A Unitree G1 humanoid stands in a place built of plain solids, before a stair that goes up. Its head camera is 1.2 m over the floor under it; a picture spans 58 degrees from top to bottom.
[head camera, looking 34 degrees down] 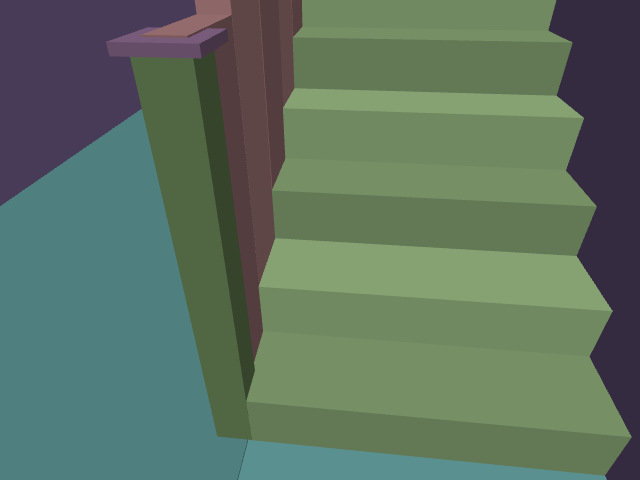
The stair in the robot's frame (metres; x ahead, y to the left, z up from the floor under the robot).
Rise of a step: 0.18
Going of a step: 0.26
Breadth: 1.00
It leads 6 degrees to the right of straight ahead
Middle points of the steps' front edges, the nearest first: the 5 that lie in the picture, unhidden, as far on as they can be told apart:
0.67 -0.29 0.19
0.93 -0.31 0.37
1.19 -0.34 0.56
1.45 -0.37 0.74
1.71 -0.39 0.92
